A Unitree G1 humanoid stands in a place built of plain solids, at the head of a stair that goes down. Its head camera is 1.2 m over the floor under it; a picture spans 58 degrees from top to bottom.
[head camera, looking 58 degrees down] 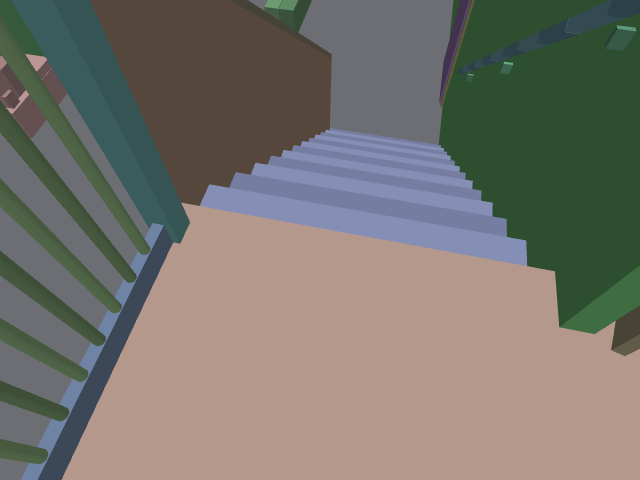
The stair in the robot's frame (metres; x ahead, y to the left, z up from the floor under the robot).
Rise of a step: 0.20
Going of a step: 0.24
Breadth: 1.28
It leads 12 degrees to the right of straight ahead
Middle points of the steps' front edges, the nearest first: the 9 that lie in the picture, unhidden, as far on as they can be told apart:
0.77 -0.11 0.00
1.01 -0.16 -0.19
1.24 -0.22 -0.39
1.48 -0.27 -0.59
1.72 -0.32 -0.78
1.95 -0.37 -0.98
2.19 -0.42 -1.17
2.43 -0.48 -1.37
2.66 -0.53 -1.57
